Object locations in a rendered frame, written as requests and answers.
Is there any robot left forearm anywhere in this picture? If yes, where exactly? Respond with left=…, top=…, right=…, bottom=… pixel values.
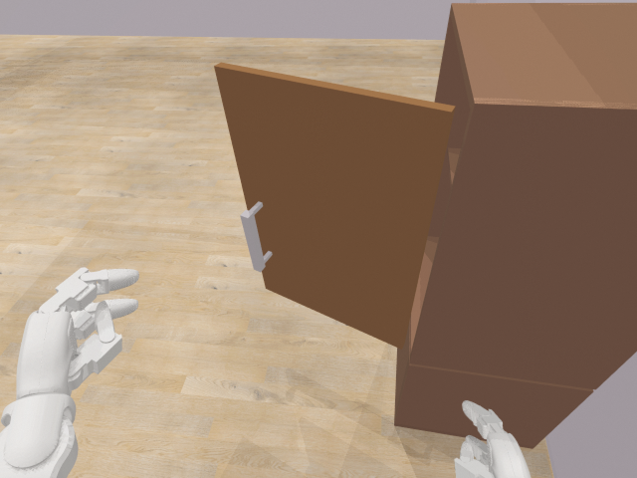
left=0, top=392, right=79, bottom=478

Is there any handle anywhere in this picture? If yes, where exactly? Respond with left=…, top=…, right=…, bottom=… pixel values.
left=240, top=201, right=273, bottom=272

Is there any robot left hand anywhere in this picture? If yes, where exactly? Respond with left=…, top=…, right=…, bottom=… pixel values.
left=16, top=268, right=139, bottom=400

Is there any robot right hand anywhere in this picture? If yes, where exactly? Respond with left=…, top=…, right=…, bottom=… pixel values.
left=455, top=400, right=531, bottom=478

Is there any cupboard door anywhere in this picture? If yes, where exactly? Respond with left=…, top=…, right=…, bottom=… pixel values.
left=214, top=63, right=455, bottom=350

